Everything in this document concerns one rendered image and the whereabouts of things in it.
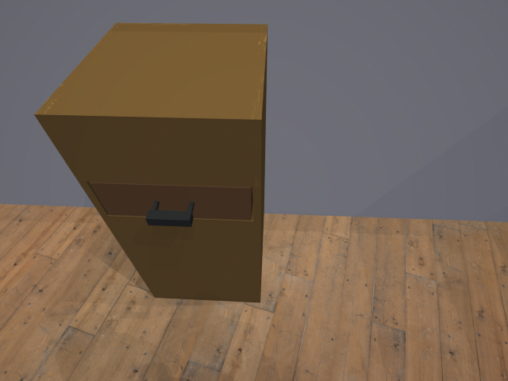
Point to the drawer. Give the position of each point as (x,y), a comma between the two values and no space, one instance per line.
(135,199)

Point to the handle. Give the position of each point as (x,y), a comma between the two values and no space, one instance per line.
(170,217)

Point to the cabinet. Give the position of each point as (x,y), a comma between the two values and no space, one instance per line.
(172,103)

